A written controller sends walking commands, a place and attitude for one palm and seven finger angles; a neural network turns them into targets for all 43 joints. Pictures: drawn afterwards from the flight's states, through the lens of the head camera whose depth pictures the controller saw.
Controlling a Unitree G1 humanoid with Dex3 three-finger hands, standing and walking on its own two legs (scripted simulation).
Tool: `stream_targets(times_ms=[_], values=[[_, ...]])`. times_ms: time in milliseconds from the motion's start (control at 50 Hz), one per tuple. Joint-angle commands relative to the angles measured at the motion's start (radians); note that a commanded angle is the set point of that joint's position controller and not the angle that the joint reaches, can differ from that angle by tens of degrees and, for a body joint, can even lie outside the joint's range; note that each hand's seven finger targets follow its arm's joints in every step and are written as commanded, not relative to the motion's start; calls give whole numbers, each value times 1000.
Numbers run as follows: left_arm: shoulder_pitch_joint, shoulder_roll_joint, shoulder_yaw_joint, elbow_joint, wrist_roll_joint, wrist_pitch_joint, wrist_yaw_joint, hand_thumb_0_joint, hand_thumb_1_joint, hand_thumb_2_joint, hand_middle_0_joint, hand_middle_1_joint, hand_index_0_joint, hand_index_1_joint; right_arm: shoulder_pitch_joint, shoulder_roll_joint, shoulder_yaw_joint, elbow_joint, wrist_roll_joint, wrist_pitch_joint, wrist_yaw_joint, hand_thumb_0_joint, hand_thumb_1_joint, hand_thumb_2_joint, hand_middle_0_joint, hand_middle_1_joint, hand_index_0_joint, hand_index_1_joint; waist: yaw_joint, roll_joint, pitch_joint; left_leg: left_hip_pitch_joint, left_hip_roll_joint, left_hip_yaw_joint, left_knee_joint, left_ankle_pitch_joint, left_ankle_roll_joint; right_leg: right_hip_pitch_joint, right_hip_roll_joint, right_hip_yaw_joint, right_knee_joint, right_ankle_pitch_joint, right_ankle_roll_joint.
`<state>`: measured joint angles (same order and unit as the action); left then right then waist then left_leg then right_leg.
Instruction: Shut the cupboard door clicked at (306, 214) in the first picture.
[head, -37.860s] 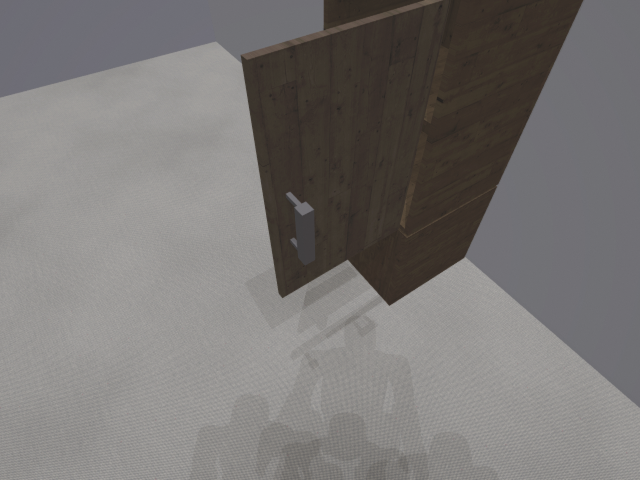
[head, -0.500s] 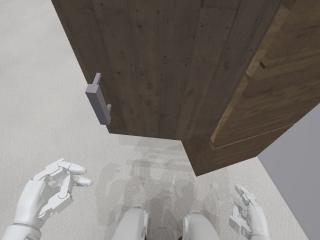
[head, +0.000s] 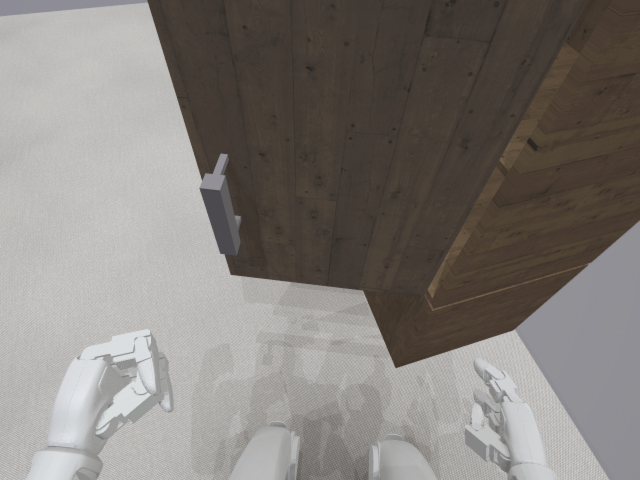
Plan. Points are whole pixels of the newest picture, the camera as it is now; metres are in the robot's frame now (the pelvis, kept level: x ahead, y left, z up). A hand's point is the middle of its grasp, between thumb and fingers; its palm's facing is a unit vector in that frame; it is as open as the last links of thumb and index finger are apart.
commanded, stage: raise the hand and make a fist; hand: left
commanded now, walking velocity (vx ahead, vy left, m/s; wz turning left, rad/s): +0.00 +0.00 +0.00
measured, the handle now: (226, 206) +0.47 +0.18 +0.03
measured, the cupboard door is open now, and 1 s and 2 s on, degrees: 66 66 66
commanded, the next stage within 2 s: bring the fist close to the handle in 0.60 s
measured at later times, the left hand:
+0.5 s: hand (176, 362) +0.24 +0.18 +0.05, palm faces -0.03 -1.00 -0.03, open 3.1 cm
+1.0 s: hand (206, 343) +0.26 +0.16 +0.04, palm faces -0.09 -1.00 -0.03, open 3.1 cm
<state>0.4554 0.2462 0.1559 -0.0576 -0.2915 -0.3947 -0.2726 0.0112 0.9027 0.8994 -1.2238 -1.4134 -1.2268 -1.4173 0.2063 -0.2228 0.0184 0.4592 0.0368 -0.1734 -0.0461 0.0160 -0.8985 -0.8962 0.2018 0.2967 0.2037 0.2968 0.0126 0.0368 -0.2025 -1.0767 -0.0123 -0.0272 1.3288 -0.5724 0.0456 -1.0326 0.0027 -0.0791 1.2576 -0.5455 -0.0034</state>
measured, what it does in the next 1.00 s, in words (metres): stands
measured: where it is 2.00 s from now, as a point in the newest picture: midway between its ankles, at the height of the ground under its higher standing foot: outside the picture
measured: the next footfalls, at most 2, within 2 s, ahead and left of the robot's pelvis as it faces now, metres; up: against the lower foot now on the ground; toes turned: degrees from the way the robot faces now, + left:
none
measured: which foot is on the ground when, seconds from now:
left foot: down 0.00-1.00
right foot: down 0.00-1.00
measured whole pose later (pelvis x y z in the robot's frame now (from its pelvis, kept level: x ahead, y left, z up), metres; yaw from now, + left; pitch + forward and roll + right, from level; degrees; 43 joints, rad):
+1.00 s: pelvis +0.01 -0.01 -0.01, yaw +0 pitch +20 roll -3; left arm 0.23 0.25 0.12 0.06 -0.26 -0.39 -0.27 0.01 0.90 0.90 -1.30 -1.50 -1.30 -1.50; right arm 0.21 -0.25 0.02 0.49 0.03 -0.13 -0.05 0.02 -0.90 -0.90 0.20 0.30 0.20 0.30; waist -0.01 0.04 -0.20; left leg -1.12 0.00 -0.03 1.36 -0.59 0.03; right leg -1.09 0.01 -0.09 1.30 -0.57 -0.02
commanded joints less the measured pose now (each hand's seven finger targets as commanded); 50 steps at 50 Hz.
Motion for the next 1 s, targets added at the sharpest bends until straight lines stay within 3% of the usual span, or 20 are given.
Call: stream_targets(times_ms=[0,20,40,120,200,280,360,440,480,540,620,680,720,760,780,820,900,920,980], values=[[-112,122,27,-187,5,-68,-21,0,900,900,-1300,-1500,-1300,-1500,-19,-164,-68,-151,-3,-59,-21,0,-900,-900,200,300,200,300,-32,1,-137,142,8,-83,-259,30,-27,79,25,29,-176,0,-36],[-142,161,58,-220,-1,-86,-15,0,900,900,-1300,-1500,-1300,-1500,-18,-166,-66,-149,-9,-61,-24,0,-900,-900,200,300,200,300,-24,21,-162,148,7,-82,-245,60,-27,87,29,33,-164,20,-41],[-144,160,69,-257,-6,-107,-12,0,900,900,-1300,-1500,-1300,-1500,-22,-160,-65,-148,-11,-65,-22,0,-900,-900,200,300,200,300,-6,69,-216,191,7,-81,-249,101,-34,95,26,29,-148,50,-45],[-82,159,98,-254,-17,-132,19,0,900,900,-1300,-1500,-1300,-1500,-25,-150,-63,-136,-16,-62,-11,0,-900,-900,200,300,200,300,16,116,-245,227,9,-87,-256,172,-48,100,32,15,-124,104,-50],[-25,93,38,-142,-2,-60,11,0,900,900,-1300,-1500,-1300,-1500,-18,-156,-69,-136,-6,-39,-2,0,-900,-900,200,300,200,300,-12,39,-191,180,10,-75,-257,161,-41,109,28,9,-152,108,-36],[-48,106,39,-140,-9,-12,-18,0,900,900,-1300,-1500,-1300,-1500,-12,-163,-76,-150,2,-31,-8,0,-900,-900,200,300,200,300,-19,-20,-207,156,6,-55,-238,197,-29,164,23,26,-174,139,-29],[-92,139,85,-226,-28,-76,0,0,900,900,-1300,-1500,-1300,-1500,-6,-150,-76,-140,-7,-42,-16,0,-900,-900,200,300,200,300,-6,-4,-265,183,6,-47,-205,292,-31,190,22,35,-143,228,-34],[-79,126,82,-205,-22,-136,21,0,900,900,-1300,-1500,-1300,-1500,-6,-141,-74,-119,-16,-42,-8,0,-900,-900,200,300,200,300,-3,34,-254,183,6,-42,-191,322,-38,166,23,33,-120,247,-39],[-59,102,56,-157,-11,-127,15,0,900,900,-1300,-1500,-1300,-1500,-5,-146,-77,-117,-14,-35,-3,0,-900,-900,200,300,200,300,-16,23,-238,174,8,-41,-190,301,-36,144,22,29,-124,229,-34],[-35,94,35,-123,-3,-83,-13,0,900,900,-1300,-1500,-1300,-1500,-6,-155,-81,-129,-4,-19,0,0,-900,-900,200,300,200,300,-17,17,-222,163,6,-37,-204,276,-31,162,22,35,-145,214,-33],[-65,138,68,-164,-15,-54,-18,0,900,900,-1300,-1500,-1300,-1500,-11,-155,-81,-146,0,-10,-10,0,-900,-900,200,300,200,300,-11,-4,-232,157,4,-37,-210,249,-23,192,24,48,-165,195,-32],[-83,135,81,-214,-22,-81,4,0,900,900,-1300,-1500,-1300,-1500,-14,-143,-76,-150,-3,-11,-13,0,-900,-900,200,300,200,300,-6,14,-249,164,3,-31,-203,257,-24,197,21,50,-158,204,-30],[-159,150,88,-209,-19,-109,22,0,900,900,-1300,-1500,-1300,-1500,-10,-145,-71,-133,-12,-13,-17,0,-900,-900,200,300,200,300,-23,5,-222,140,5,-35,-180,235,-23,165,25,53,-151,176,-33],[-191,117,59,-157,-5,-126,31,0,900,900,-1300,-1500,-1300,-1500,-10,-147,-68,-119,-13,-18,-12,0,-900,-900,200,300,200,300,-41,4,-195,134,7,-40,-178,202,-26,111,24,42,-145,137,-31],[-199,93,31,-138,-1,-128,28,0,900,900,-1300,-1500,-1300,-1500,-14,-149,-67,-119,-13,-21,-11,0,-900,-900,200,300,200,300,-43,20,-189,128,5,-39,-176,178,-24,92,24,45,-149,112,-30],[-225,101,27,-83,3,-115,15,0,900,900,-1300,-1500,-1300,-1500,-4,-161,-67,-111,-11,-19,-11,0,-900,-900,200,300,200,300,-49,3,-178,110,5,-41,-174,154,-21,91,25,51,-158,88,-32],[-285,107,-1,-91,15,-63,-8,0,900,900,-1300,-1500,-1300,-1500,-4,-169,-68,-123,-1,-16,-10,0,-900,-900,200,300,200,300,-43,18,-248,145,5,-41,-197,167,-17,126,18,56,-167,110,-29],[-304,139,26,-96,12,-52,-6,0,900,900,-1300,-1500,-1300,-1500,3,-172,-68,-124,-2,-13,-12,0,-900,-900,200,300,200,300,-36,26,-258,150,6,-43,-199,186,-18,141,20,55,-165,126,-33],[-347,154,61,-120,13,-47,29,0,900,900,-1300,-1500,-1300,-1500,-3,-160,-66,-120,-4,-6,-10,0,-900,-900,200,300,200,300,-21,27,-302,169,4,-35,-203,219,-18,172,16,58,-163,159,-29]])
